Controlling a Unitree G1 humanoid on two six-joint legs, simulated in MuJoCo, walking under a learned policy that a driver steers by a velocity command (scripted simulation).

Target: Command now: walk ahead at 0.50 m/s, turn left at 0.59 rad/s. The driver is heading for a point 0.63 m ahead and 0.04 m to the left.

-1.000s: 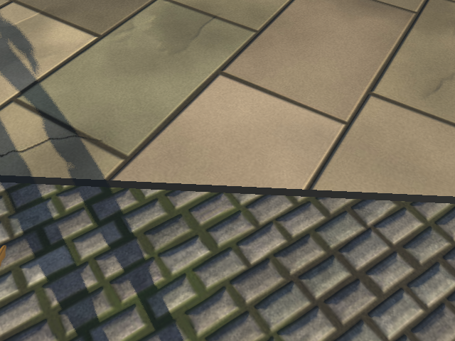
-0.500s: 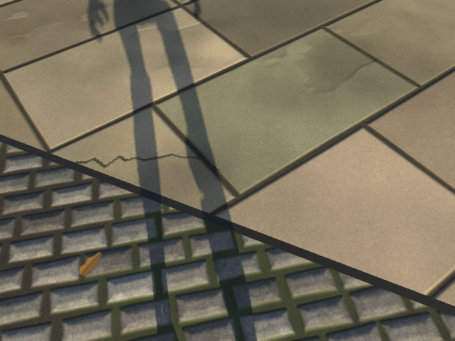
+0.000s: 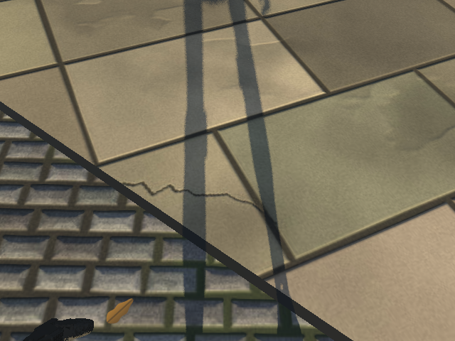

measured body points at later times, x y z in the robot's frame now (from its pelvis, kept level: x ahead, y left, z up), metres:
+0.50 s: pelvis +0.26 -0.02 +0.00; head +0.29 -0.02 +0.45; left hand +0.21 +0.26 -0.12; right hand +0.53 -0.22 -0.08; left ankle +0.35 +0.17 -0.68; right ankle +0.24 -0.14 -0.75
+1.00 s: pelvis +0.49 +0.11 +0.00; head +0.52 +0.13 +0.45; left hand +0.57 +0.41 -0.11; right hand +0.64 -0.14 -0.12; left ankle +0.44 +0.19 -0.75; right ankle +0.67 +0.00 -0.70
